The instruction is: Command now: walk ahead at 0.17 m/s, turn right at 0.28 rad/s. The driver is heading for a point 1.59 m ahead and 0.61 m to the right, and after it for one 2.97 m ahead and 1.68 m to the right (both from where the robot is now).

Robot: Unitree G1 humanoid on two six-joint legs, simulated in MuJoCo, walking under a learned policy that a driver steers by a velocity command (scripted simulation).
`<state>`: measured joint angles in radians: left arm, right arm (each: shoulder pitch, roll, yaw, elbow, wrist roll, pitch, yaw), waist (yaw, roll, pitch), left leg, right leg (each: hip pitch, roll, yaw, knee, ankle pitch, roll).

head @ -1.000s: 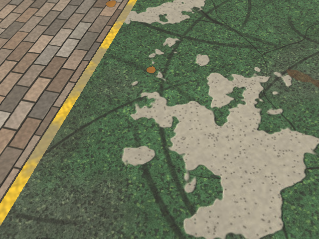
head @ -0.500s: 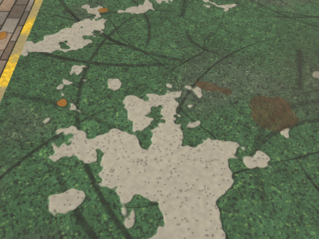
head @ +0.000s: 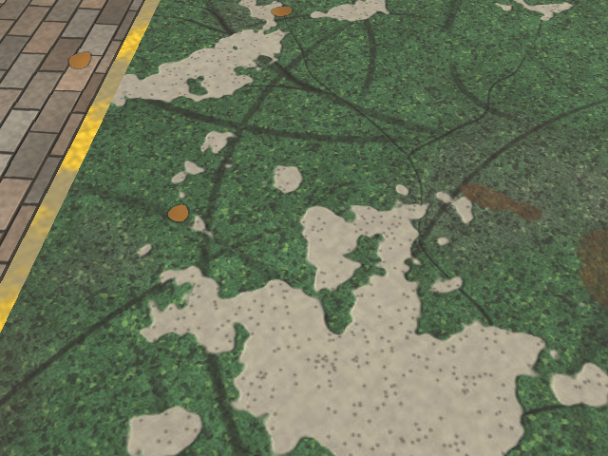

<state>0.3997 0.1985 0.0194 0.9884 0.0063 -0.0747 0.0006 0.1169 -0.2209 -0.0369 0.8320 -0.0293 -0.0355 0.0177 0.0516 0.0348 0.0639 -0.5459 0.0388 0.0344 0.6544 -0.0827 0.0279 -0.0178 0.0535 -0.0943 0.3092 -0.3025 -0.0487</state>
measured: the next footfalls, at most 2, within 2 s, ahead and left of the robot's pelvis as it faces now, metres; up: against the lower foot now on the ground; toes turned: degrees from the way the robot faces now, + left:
left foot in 0.06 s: +0.18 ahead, +0.09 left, +0.00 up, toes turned +1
right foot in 0.46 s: +0.07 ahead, -0.11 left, +0.00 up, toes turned -19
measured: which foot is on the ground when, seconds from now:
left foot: up 0.00-0.04, down 0.06-0.46, up 0.48-0.96, down 0.98-1.00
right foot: down 0.00-0.06, up 0.08-0.44, down 0.46-0.98, up 1.00-1.00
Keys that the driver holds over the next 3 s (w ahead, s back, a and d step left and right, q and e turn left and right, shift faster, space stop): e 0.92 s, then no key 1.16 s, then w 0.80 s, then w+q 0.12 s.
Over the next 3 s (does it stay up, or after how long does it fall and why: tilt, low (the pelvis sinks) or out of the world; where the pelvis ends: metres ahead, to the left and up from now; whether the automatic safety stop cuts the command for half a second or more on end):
stays up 0.36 -0.20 0.00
